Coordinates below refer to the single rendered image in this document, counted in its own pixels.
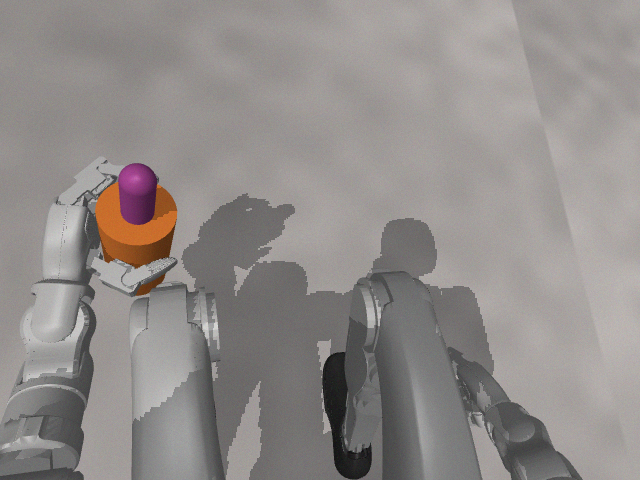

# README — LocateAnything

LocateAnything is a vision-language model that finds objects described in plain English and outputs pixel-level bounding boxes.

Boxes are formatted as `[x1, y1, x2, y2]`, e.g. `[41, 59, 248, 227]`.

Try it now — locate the right robot foot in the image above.
[322, 352, 372, 480]

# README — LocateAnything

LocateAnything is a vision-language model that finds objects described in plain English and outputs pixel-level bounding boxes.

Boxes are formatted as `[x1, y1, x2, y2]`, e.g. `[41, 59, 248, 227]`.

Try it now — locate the left robot hand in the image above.
[41, 157, 178, 297]

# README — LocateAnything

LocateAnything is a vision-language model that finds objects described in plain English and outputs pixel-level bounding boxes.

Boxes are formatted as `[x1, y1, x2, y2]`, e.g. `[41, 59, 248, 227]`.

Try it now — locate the right robot hand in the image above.
[447, 347, 511, 429]

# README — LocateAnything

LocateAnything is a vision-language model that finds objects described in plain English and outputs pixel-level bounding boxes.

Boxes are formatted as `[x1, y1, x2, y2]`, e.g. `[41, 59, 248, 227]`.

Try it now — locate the bottle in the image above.
[95, 163, 177, 296]

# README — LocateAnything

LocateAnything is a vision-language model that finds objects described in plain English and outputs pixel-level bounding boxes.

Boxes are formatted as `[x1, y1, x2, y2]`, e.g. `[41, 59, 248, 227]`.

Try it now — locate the left robot arm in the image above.
[0, 280, 96, 480]

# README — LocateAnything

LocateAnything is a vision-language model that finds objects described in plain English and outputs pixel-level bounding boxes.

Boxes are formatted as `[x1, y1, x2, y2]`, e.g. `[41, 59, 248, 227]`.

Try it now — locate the right robot arm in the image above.
[484, 402, 583, 480]

